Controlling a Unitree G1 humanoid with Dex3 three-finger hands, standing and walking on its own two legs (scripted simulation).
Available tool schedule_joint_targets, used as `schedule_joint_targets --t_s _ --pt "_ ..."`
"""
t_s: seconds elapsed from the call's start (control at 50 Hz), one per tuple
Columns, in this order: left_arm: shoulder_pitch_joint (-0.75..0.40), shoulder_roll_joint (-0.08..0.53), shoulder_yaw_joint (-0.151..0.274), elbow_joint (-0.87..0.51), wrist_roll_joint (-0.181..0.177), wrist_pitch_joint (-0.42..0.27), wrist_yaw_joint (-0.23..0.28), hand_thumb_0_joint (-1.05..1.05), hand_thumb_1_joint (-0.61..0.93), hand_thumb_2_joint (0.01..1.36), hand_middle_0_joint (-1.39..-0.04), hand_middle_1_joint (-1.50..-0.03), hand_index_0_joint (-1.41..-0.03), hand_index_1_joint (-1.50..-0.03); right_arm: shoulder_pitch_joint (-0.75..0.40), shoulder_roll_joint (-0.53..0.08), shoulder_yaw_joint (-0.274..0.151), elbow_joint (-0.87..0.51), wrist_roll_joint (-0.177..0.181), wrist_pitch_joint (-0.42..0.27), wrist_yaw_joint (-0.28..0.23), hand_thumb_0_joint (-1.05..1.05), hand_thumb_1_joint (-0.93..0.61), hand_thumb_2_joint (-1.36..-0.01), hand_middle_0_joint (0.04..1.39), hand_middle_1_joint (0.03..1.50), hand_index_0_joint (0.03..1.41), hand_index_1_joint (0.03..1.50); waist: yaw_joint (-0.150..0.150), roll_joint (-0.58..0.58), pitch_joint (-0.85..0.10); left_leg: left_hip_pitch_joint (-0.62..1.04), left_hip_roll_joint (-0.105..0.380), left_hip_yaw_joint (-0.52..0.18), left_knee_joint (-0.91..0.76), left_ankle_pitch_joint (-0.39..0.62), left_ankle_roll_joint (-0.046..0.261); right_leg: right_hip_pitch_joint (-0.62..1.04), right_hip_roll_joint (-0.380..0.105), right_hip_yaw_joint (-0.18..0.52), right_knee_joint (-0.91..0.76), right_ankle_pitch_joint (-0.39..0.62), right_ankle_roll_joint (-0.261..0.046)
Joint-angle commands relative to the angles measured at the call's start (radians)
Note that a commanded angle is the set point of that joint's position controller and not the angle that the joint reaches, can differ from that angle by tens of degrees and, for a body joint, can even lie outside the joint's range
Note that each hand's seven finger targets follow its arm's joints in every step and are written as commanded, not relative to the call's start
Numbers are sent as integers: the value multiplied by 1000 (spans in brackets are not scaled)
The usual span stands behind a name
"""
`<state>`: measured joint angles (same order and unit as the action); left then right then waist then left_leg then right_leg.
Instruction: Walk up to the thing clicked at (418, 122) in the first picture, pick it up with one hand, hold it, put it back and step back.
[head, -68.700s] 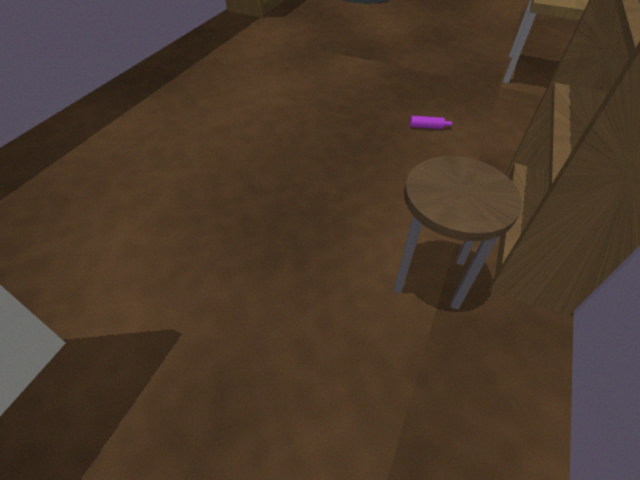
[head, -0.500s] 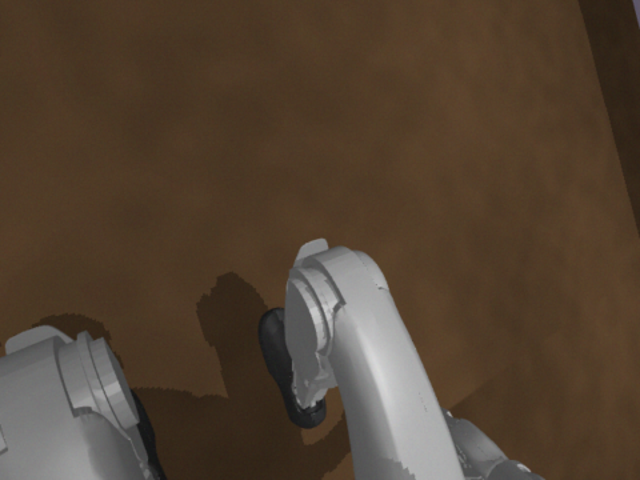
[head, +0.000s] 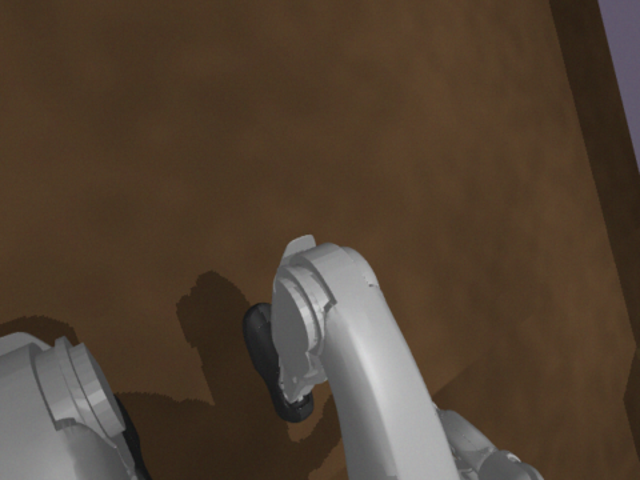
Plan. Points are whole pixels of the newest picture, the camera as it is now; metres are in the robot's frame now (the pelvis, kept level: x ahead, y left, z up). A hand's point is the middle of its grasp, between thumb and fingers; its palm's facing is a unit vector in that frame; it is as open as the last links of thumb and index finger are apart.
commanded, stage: rest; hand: left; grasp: from above
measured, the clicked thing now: out of the picture +0.44 +0.39 -0.27
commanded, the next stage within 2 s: open in 0.24 s
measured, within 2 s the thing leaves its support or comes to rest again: rests again in 0.68 s
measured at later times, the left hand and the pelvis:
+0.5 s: hand out of the picture +0.45 +0.36 -0.25, palm faces -0.38 -0.26 -0.89, open 9.5 cm; pelvis +0.00 +0.00 +0.00, yaw -1 degrees
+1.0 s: hand out of the picture +0.45 +0.37 -0.25, palm faces -0.38 -0.25 -0.89, open 14.1 cm; pelvis -0.01 +0.00 +0.01, yaw -2 degrees
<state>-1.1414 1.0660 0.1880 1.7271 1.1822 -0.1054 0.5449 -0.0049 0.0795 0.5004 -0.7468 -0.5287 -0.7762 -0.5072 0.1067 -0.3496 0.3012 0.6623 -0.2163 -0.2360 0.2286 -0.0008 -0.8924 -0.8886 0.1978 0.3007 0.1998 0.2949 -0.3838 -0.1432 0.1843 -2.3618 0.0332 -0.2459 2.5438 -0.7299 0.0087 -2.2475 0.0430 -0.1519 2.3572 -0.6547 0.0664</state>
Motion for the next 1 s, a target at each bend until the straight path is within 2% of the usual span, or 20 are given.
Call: schedule_joint_targets --t_s 0.0,0.02,0.08,0.1,0.2,0.22,0.26,0.32,0.44,0.52,0.56,0.66,0.72,0.74,0.78,0.8,0.84,0.94,0.96,0.98 --pt "-273 276 -11 -138 -7 -1 65 0 611 792 -989 -670 -990 -668 212 -331 -86 29 3 -1 -5 0 -885 -895 201 301 201 300 -38 623 -702 579 33 89 -270 316 -13 353 39 -121 -163 295 -88" --pt "-293 270 -17 -130 -7 -2 64 0 603 791 -987 -667 -986 -667 220 -335 -83 28 2 -4 -1 0 -887 -896 201 301 201 301 -54 619 -683 565 32 88 -260 309 -10 348 39 -120 -163 296 -87" --pt "-277 279 -22 -128 -3 -1 66 0 577 787 -968 -666 -967 -666 215 -336 -78 27 3 -9 -1 0 -886 -896 201 300 201 300 -45 627 -691 567 32 93 -261 320 -10 371 43 -118 -169 305 -87" --pt "-282 272 -26 -117 -4 -1 64 0 575 801 -964 -686 -964 -685 214 -337 -76 28 -2 -13 1 0 -887 -896 201 300 201 300 -57 609 -686 574 34 91 -253 315 -9 363 43 -120 -168 302 -86" --pt "-283 305 -16 -120 -9 -4 69 0 562 792 -947 -696 -950 -692 213 -347 -68 17 1 -21 5 0 -888 -897 201 300 200 300 -54 620 -680 566 35 86 -264 312 -11 379 44 -125 -171 297 -86" --pt "-274 310 -14 -120 -12 -5 71 0 545 776 -934 -684 -937 -679 209 -349 -69 21 2 -20 2 0 -886 -896 201 300 201 300 -44 624 -685 581 37 80 -273 314 -15 369 45 -129 -167 294 -87" --pt "-289 303 -26 -115 -10 -5 70 0 539 801 -920 -718 -925 -711 205 -351 -62 15 1 -21 4 0 -887 -896 201 300 201 300 -59 617 -679 565 38 81 -260 306 -10 372 47 -129 -171 293 -86" --pt "-276 314 -27 -103 -10 -5 76 0 499 825 -897 -723 -897 -721 198 -353 -58 16 2 -21 1 0 -886 -897 201 300 201 300 -52 614 -673 564 39 80 -261 304 -11 375 51 -130 -174 291 -87" --pt "-276 324 -24 -95 -7 -8 78 0 19 766 -436 -763 -440 -759 189 -362 -53 3 -2 -29 4 0 -880 -895 202 301 201 301 -66 603 -662 558 43 74 -259 299 -11 386 49 -132 -178 295 -83" --pt "-263 310 -28 -49 -19 -4 72 0 -284 878 -293 -857 -289 -860 196 -363 -53 9 0 -31 3 0 -877 -894 202 301 202 301 -68 574 -624 518 41 75 -257 274 -7 371 47 -134 -182 279 -80" --pt "-260 295 -51 -45 -22 -5 60 0 -386 938 -233 -894 -220 -908 200 -362 -50 1 -5 -25 -2 0 -881 -896 202 301 202 301 -83 550 -618 494 38 83 -262 248 0 414 54 -129 -209 266 -79" --pt "-248 301 -53 -61 -35 -5 42 0 -552 1042 -101 -990 -83 -1008 194 -361 -46 5 2 -18 -5 0 -880 -896 202 301 202 301 -70 574 -632 534 47 57 -282 281 -11 385 50 -138 -192 276 -83" --pt "-234 309 -39 -38 -33 -9 32 0 -593 1087 -86 -995 -58 -1025 209 -363 -45 3 5 -7 -6 0 -879 -896 202 301 202 301 -85 549 -593 499 46 63 -271 259 -5 382 45 -132 -201 265 -78" --pt "-259 320 -33 -65 -34 -15 31 0 -587 1092 -86 -999 -58 -1028 202 -363 -44 0 7 -5 -6 0 -878 -896 202 301 202 301 -77 565 -595 505 48 55 -279 254 -8 364 43 -134 -195 255 -80" --pt "-249 307 -53 -53 -29 -23 32 0 -604 1109 -84 -996 -49 -1031 188 -363 -43 -7 4 -3 -11 0 -878 -896 202 301 202 301 -83 554 -590 511 48 59 -283 228 -8 372 49 -136 -205 238 -81" --pt "-288 310 -55 -95 -26 -33 34 0 -603 1109 -82 -997 -48 -1032 195 -365 -39 -12 3 -1 -11 0 -877 -896 202 301 202 301 -87 577 -599 515 47 56 -287 237 -10 375 48 -138 -201 251 -81" --pt "-255 322 -47 -63 -21 -35 37 0 -594 1079 -76 -987 -48 -1017 193 -367 -42 -9 4 2 -12 0 -875 -895 202 301 202 301 -79 554 -597 505 46 58 -278 234 -7 372 49 -139 -200 247 -79" --pt "-264 319 -49 -84 -14 -35 48 0 -600 1079 -74 -975 -41 -1008 203 -361 -42 -8 -2 6 -12 0 -876 -895 202 301 202 301 -78 587 -614 546 50 58 -281 275 -13 382 48 -136 -200 277 -81" --pt "-258 341 -26 -92 -8 -32 53 0 -594 1071 -72 -973 -42 -1004 212 -363 -40 6 -4 8 -12 0 -875 -895 202 301 202 301 -74 611 -648 572 53 51 -280 309 -19 375 44 -142 -192 299 -79" --pt "-252 324 -42 -75 -5 -28 53 0 -584 1068 -74 -983 -46 -1010 213 -362 -40 0 -6 10 -10 0 -876 -895 202 301 202 301 -85 618 -635 575 53 53 -283 314 -20 382 46 -141 -193 300 -82"
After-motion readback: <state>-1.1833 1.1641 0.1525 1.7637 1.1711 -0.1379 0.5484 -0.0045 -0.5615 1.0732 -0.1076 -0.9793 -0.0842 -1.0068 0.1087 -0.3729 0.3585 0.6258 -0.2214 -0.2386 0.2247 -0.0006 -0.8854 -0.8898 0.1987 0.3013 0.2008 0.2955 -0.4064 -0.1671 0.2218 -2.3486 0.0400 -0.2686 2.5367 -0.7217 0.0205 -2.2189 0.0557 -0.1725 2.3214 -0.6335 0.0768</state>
